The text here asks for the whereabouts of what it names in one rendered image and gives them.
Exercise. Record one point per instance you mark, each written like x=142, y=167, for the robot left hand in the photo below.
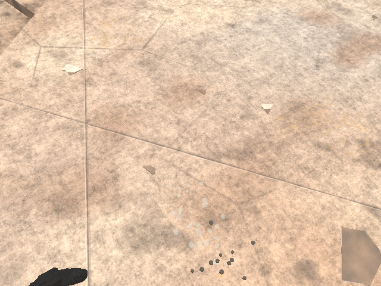
x=63, y=277

